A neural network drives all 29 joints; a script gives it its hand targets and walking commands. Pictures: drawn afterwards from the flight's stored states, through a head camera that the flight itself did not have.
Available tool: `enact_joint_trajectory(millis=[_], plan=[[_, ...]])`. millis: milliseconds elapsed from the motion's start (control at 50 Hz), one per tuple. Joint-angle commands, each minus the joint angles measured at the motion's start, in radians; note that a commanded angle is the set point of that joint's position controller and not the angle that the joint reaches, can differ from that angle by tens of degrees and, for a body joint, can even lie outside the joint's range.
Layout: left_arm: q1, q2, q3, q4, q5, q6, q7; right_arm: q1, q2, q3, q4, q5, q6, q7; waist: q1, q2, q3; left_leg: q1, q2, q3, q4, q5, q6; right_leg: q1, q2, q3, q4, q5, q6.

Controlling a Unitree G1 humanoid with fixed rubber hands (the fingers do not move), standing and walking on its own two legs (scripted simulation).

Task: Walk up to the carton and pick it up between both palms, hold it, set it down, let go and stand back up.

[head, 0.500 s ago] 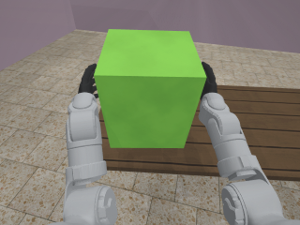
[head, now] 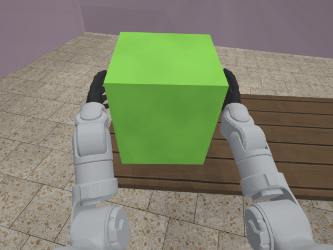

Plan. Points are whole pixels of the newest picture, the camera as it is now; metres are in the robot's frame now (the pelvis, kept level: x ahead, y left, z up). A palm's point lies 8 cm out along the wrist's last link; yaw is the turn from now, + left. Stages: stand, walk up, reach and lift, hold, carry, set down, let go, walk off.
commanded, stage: hold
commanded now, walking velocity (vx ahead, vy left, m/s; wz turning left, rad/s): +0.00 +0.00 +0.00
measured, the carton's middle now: (164, 101) +0.40 +0.01 +0.19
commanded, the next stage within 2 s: none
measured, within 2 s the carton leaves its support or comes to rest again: neither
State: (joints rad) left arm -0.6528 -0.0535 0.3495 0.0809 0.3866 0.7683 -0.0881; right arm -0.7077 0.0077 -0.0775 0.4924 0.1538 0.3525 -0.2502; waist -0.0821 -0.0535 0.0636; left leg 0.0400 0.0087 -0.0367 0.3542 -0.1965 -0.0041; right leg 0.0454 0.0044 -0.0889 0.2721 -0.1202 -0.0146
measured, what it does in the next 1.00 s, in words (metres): stands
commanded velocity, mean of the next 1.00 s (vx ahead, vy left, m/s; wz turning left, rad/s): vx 0.00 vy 0.00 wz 0.00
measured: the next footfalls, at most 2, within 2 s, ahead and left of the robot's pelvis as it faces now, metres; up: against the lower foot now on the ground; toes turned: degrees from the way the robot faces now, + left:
none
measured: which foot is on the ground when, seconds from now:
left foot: down 0.00-1.00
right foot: down 0.00-1.00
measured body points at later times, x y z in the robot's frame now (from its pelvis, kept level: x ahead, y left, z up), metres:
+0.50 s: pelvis +0.00 +0.00 +0.00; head -0.06 +0.03 +0.45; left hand +0.37 +0.17 +0.22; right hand +0.37 -0.14 +0.21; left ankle +0.02 +0.12 -0.75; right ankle +0.04 -0.11 -0.75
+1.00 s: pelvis +0.00 +0.00 +0.00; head -0.05 +0.02 +0.45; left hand +0.38 +0.15 +0.22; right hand +0.38 -0.15 +0.21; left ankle +0.02 +0.12 -0.75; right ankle +0.04 -0.11 -0.75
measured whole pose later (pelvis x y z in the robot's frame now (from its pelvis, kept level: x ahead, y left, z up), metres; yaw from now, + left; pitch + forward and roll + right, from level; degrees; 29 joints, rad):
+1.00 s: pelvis +0.00 +0.00 +0.00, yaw +0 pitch -12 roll -1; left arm -0.70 -0.05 0.36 0.10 0.40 0.78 -0.09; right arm -0.73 0.00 -0.07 0.53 0.16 0.32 -0.26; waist -0.10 -0.06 0.09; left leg 0.04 0.01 -0.03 0.35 -0.19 -0.01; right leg 0.05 0.01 -0.09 0.27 -0.12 -0.02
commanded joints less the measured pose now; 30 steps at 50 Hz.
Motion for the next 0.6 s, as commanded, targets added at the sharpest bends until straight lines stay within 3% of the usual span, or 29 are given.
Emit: enact_joint_trajectory(millis=[0,60,340,580], plan=[[-0.632,-0.458,-0.467,-0.048,-0.165,-0.046,-0.136,-0.787,0.509,0.384,-0.310,0.079,-0.080,0.142,-0.006,0.075,-0.380,-0.079,-0.053,0.084,-0.071,0.218,-0.012,0.218,0.042,-0.016,-0.004,0.101,0.047],[-0.624,-0.461,-0.473,-0.068,-0.165,-0.046,-0.136,-0.790,0.511,0.393,-0.330,0.088,-0.082,0.139,-0.007,0.078,-0.416,-0.060,-0.053,0.080,-0.057,0.264,-0.017,0.238,0.045,-0.016,0.005,0.142,0.050],[-0.651,-0.456,-0.463,-0.023,-0.162,-0.050,-0.136,-0.802,0.510,0.363,-0.286,0.060,-0.089,0.148,-0.012,0.080,-0.377,-0.084,-0.053,0.086,-0.080,0.181,-0.009,0.207,0.039,-0.019,-0.006,0.061,0.047],[-0.624,-0.458,-0.467,-0.059,-0.157,-0.042,-0.138,-0.787,0.502,0.374,-0.304,0.080,-0.091,0.144,-0.012,0.088,-0.380,-0.066,-0.049,0.082,-0.062,0.250,-0.021,0.223,0.045,-0.024,0.000,0.106,0.042]])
